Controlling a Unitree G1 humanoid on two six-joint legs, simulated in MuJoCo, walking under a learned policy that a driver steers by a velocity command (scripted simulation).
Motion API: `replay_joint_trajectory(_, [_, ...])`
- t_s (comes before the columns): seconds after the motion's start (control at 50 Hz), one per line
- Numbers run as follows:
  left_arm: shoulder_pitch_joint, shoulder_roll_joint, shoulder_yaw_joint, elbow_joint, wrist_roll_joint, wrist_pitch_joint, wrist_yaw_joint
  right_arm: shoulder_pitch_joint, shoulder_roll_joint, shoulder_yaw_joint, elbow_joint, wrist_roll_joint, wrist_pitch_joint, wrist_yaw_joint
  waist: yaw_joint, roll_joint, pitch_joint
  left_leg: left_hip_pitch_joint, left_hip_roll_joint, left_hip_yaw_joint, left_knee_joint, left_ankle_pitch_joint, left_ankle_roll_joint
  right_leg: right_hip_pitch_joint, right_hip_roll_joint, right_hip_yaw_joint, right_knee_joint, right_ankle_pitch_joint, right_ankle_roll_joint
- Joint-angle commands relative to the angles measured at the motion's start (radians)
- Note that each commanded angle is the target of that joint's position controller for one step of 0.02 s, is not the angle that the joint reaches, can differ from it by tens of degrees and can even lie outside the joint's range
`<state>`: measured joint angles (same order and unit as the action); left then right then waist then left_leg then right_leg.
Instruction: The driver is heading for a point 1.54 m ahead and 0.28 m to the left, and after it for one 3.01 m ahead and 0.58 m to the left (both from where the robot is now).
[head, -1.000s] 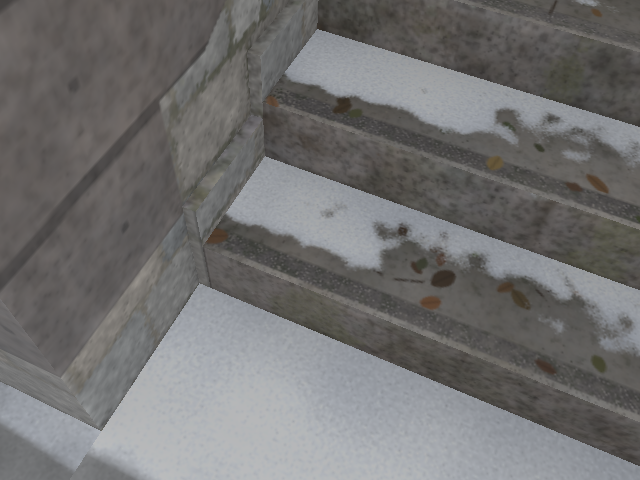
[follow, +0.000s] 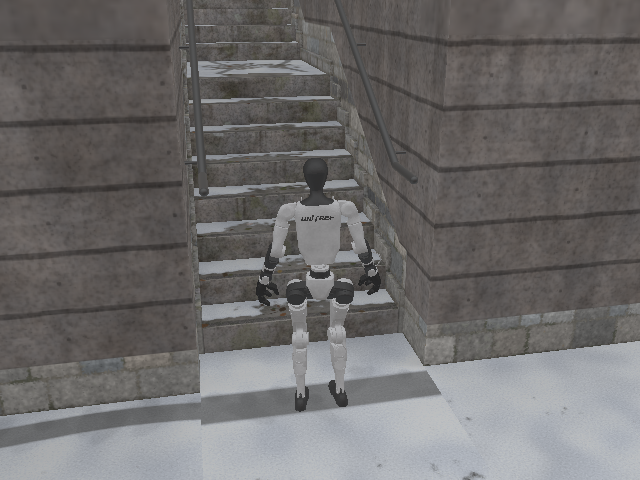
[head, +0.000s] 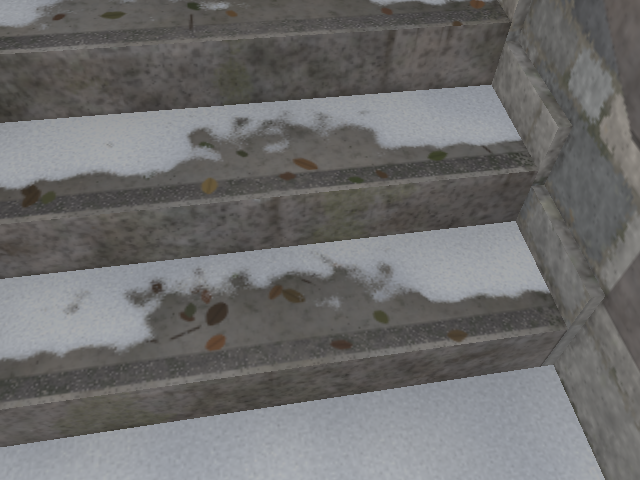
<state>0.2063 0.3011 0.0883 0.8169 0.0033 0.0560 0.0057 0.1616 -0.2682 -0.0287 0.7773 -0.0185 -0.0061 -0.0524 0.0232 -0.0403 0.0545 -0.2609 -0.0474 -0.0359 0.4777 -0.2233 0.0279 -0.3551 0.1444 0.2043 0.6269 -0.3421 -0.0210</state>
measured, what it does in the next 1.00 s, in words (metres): steps on the spot: right foot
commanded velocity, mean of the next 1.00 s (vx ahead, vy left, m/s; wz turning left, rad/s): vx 0.09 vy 0.00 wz -0.15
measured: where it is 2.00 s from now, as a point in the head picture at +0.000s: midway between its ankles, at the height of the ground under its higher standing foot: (312, 407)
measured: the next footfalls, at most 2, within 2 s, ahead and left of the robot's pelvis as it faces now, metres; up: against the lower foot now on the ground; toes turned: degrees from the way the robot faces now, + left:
right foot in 0.34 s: +0.01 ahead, -0.12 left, +0.00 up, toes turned -3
right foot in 1.38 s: +0.39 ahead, -0.07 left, +0.00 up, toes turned -10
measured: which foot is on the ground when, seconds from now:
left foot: down 0.00-1.00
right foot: up 0.00-0.32, down 0.34-0.92, up 0.94-1.00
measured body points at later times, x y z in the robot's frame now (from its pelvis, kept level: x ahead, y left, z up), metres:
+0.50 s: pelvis +0.00 -0.01 +0.01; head +0.00 -0.02 +0.46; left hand +0.14 +0.22 -0.12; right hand +0.03 -0.28 -0.13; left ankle +0.01 +0.10 -0.74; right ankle -0.03 -0.12 -0.74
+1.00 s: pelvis +0.06 +0.03 +0.00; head +0.07 +0.05 +0.45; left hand +0.11 +0.29 -0.15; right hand +0.06 -0.24 -0.13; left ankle +0.07 +0.11 -0.74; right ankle -0.02 -0.10 -0.69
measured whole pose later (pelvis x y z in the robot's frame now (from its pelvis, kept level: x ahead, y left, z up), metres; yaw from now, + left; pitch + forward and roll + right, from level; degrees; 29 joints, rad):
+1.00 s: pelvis +0.06 +0.03 +0.00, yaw -7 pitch +0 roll -1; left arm 0.32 0.26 0.07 1.04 0.03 -0.02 -0.01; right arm 0.30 -0.24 -0.06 1.01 -0.02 -0.06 0.00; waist 0.00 -0.03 -0.01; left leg -0.21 -0.02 0.06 0.48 -0.27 0.06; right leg -0.29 0.01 0.05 0.83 -0.39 -0.07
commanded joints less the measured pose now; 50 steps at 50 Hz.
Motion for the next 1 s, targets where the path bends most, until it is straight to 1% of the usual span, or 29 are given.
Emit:
replay_joint_trajectory(0.02, [-0.002,0.155,0.035,-0.066,0.025,-0.019,0.005,0.012,-0.191,-0.044,-0.068,-0.008,-0.003,-0.002,-0.010,0.162,-0.057,0.057,0.431,-0.391,-0.274,0.086,0.217,-0.140,-0.056,-0.079,0.386,-0.187,0.022])
replay_joint_trajectory(0.04, [0.024,0.145,0.037,-0.028,0.022,-0.015,0.001,-0.014,-0.135,-0.027,-0.071,-0.007,-0.003,0.007,0.010,0.115,-0.035,0.035,0.358,-0.293,-0.262,0.091,0.179,-0.117,-0.060,-0.065,0.431,-0.127,0.018])
replay_joint_trajectory(0.06, [0.048,0.128,0.035,-0.013,0.020,-0.006,-0.006,-0.044,-0.120,-0.021,-0.081,-0.008,-0.004,0.010,0.024,0.143,-0.029,0.050,0.291,-0.209,-0.250,0.105,0.144,-0.119,-0.058,-0.076,0.466,-0.080,0.025])
replay_joint_trajectory(0.08, [0.061,0.118,0.032,-0.002,0.020,0.002,-0.016,-0.044,-0.116,-0.019,-0.083,-0.006,-0.008,0.007,0.021,0.182,-0.030,0.078,0.263,-0.163,-0.237,0.161,0.135,-0.134,-0.052,-0.084,0.487,-0.060,0.034])
replay_joint_trajectory(0.1, [0.055,0.111,0.029,0.002,0.018,0.006,-0.021,-0.021,-0.115,-0.018,-0.076,-0.005,-0.010,0.008,0.008,0.184,-0.034,0.105,0.249,-0.134,-0.220,0.225,0.138,-0.139,-0.046,-0.088,0.482,-0.056,0.045])
replay_joint_trajectory(0.16, [-0.008,0.078,0.010,-0.016,0.018,0.008,-0.031,0.053,-0.127,-0.029,-0.032,0.006,-0.019,0.016,-0.031,0.185,-0.053,0.195,0.259,-0.105,-0.177,0.385,0.156,-0.144,-0.053,-0.095,0.352,-0.055,0.077])
replay_joint_trajectory(0.26, [-0.034,0.050,-0.023,-0.004,0.008,0.007,-0.013,0.065,-0.157,-0.041,0.006,0.001,-0.012,0.030,-0.052,0.217,-0.080,0.181,0.257,-0.092,-0.128,0.377,0.160,0.036,-0.082,-0.180,0.025,-0.133,0.063])
replay_joint_trajectory(0.3, [-0.007,0.059,-0.028,0.013,0.002,0.001,-0.003,0.050,-0.169,-0.047,0.015,-0.001,-0.004,0.036,-0.030,0.226,-0.079,0.157,0.253,-0.094,-0.083,0.458,0.150,0.118,-0.083,-0.214,-0.137,-0.022,0.042])
replay_joint_trajectory(0.32, [0.020,0.054,-0.034,0.027,0.004,-0.008,0.002,0.045,-0.164,-0.047,0.022,0.003,-0.001,0.037,-0.004,0.200,-0.083,0.123,0.245,-0.082,-0.053,0.479,0.119,0.203,-0.095,-0.210,-0.302,0.128,0.028])
replay_joint_trajectory(0.34, [0.015,0.066,-0.037,0.027,0.014,-0.022,0.007,0.058,-0.139,-0.039,0.026,-0.003,-0.004,0.041,-0.011,0.148,-0.102,0.053,0.235,-0.082,-0.036,0.397,0.067,0.312,-0.148,-0.135,-0.363,0.232,0.016])
replay_joint_trajectory(0.36, [0.033,0.123,-0.035,0.021,0.034,-0.036,0.016,0.063,-0.096,-0.026,0.005,-0.002,-0.010,0.048,-0.025,0.002,-0.155,-0.047,0.178,-0.028,0.057,0.214,0.019,0.425,-0.328,0.065,-0.384,0.361,-0.015])
replay_joint_trajectory(0.38, [-0.019,0.137,-0.036,0.030,0.022,-0.043,0.015,0.075,-0.044,-0.011,0.015,0.005,0.003,0.039,-0.049,-0.124,-0.097,-0.008,0.086,0.029,-0.010,-0.133,-0.007,0.246,-0.433,0.138,-0.351,0.512,-0.119])
replay_joint_trajectory(0.4, [-0.053,0.087,-0.049,0.029,0.016,-0.051,0.013,0.079,-0.075,-0.017,0.044,-0.007,0.016,0.031,-0.049,-0.096,-0.072,0.053,0.098,0.014,-0.003,-0.151,-0.012,0.215,-0.412,0.115,-0.343,0.478,-0.142])
replay_joint_trajectory(0.42, [-0.075,0.064,-0.056,0.033,0.013,-0.061,0.014,0.078,-0.073,-0.016,0.059,-0.003,0.016,0.031,-0.058,-0.090,-0.054,0.075,0.085,0.011,-0.055,-0.090,-0.010,0.203,-0.366,0.072,-0.338,0.426,-0.115])
replay_joint_trajectory(0.48, [-0.039,0.056,-0.061,0.071,0.012,-0.070,0.028,0.091,-0.104,-0.020,0.107,-0.004,0.001,0.040,-0.047,-0.090,-0.047,0.154,0.122,-0.020,-0.142,0.100,-0.015,0.190,-0.264,-0.005,-0.346,0.316,-0.034])
replay_joint_trajectory(0.54, [-0.016,0.044,-0.061,0.107,0.006,-0.072,0.027,0.097,-0.080,-0.012,0.161,0.003,-0.004,0.041,-0.038,-0.004,-0.015,0.139,0.128,-0.026,-0.161,0.109,-0.014,0.205,-0.242,-0.033,-0.339,0.283,-0.025])
replay_joint_trajectory(0.64, [-0.011,0.027,-0.060,0.147,0.006,-0.078,0.027,0.098,-0.061,-0.006,0.225,0.002,-0.003,0.032,-0.037,0.029,-0.009,0.151,0.132,-0.030,-0.172,0.109,-0.012,0.184,-0.233,-0.046,-0.336,0.259,-0.025])
replay_joint_trajectory(0.68, [0.016,0.059,-0.044,0.164,0.006,-0.072,0.027,0.101,-0.066,-0.012,0.238,-0.002,0.000,0.032,-0.028,0.002,-0.029,0.126,0.078,0.021,-0.093,-0.110,0.003,0.179,-0.213,-0.033,-0.347,-0.044,-0.058])
replay_joint_trajectory(0.7, [0.039,0.083,-0.032,0.170,0.011,-0.064,0.026,0.090,-0.067,-0.016,0.231,-0.008,0.004,0.036,-0.017,-0.031,-0.002,0.052,0.048,0.045,-0.033,-0.240,0.010,0.165,-0.229,0.016,-0.374,-0.250,-0.088])
replay_joint_trajectory(0.74, [0.106,0.126,-0.007,0.183,0.013,-0.056,0.024,0.037,-0.041,-0.012,0.200,-0.022,0.004,0.048,0.021,-0.107,0.092,-0.138,0.017,0.087,0.130,-0.284,0.013,0.169,-0.352,0.201,-0.487,-0.496,-0.170])
replay_joint_trajectory(0.76, [0.118,0.125,0.001,0.188,0.013,-0.060,0.024,0.022,-0.030,-0.009,0.184,-0.027,-0.003,0.053,0.026,-0.127,0.123,-0.187,0.054,0.071,0.217,-0.237,0.018,0.157,-0.415,0.271,-0.529,-0.483,-0.209])
replay_joint_trajectory(0.8, [0.110,0.107,0.007,0.187,0.025,-0.077,0.021,0.011,-0.055,-0.018,0.161,-0.015,-0.023,0.062,0.008,-0.095,0.103,-0.262,0.099,0.022,0.306,-0.257,0.027,0.212,-0.451,0.284,-0.542,-0.342,-0.235])
replay_joint_trajectory(0.86, [0.057,0.089,0.012,0.174,0.016,-0.096,0.014,0.045,-0.053,-0.027,0.163,-0.005,-0.048,0.072,-0.040,-0.077,0.051,-0.113,0.083,0.059,0.139,-0.176,0.028,0.177,-0.372,0.122,-0.481,-0.167,-0.176])
replay_joint_trajectory(0.9, [-0.004,0.077,0.009,0.159,0.003,-0.095,0.006,0.206,-0.019,-0.028,0.225,-0.006,-0.048,0.068,-0.123,-0.030,0.006,0.227,0.014,0.128,-0.027,-0.056,0.025,-0.034,-0.280,0.012,-0.355,-0.196,-0.131])
replay_joint_trajectory(0.92, [-0.026,0.048,0.001,0.144,0.013,-0.100,0.002,0.308,-0.048,-0.039,0.260,-0.012,-0.050,0.058,-0.162,0.063,-0.015,0.389,0.038,0.068,-0.079,-0.144,0.025,-0.178,-0.214,-0.050,-0.203,-0.222,-0.104])
replay_joint_trajectory(0.94, [-0.056,-0.030,-0.027,0.109,0.014,-0.107,-0.005,0.404,-0.156,-0.063,0.265,-0.024,-0.059,0.042,-0.191,0.320,-0.056,0.456,0.308,-0.334,-0.305,-0.495,0.069,-0.315,-0.093,-0.203,0.143,-0.189,-0.057])
replay_joint_trajectory(0.96, [-0.059,0.009,-0.020,0.091,0.033,-0.108,-0.011,0.402,-0.201,-0.074,0.271,-0.011,-0.055,0.043,-0.154,0.313,0.006,0.345,0.438,-0.608,-0.434,-0.695,0.136,-0.407,-0.081,-0.189,0.323,-0.195,-0.066])
replay_joint_trajectory(0.98, [-0.050,0.034,-0.015,0.094,0.041,-0.111,-0.021,0.296,-0.159,-0.064,0.244,-0.003,-0.055,0.044,-0.083,0.195,0.089,0.233,0.428,-0.575,-0.439,-0.660,0.154,-0.401,-0.159,-0.141,0.398,-0.083,-0.081])
replay_joint_trajectory(1.0, [-0.019,0.030,-0.017,0.118,0.037,-0.115,-0.034,0.216,-0.116,-0.053,0.216,0.006,-0.066,0.048,-0.036,0.122,0.104,0.187,0.370,-0.462,-0.419,-0.513,0.138,-0.367,-0.198,-0.142,0.405,0.026,-0.076])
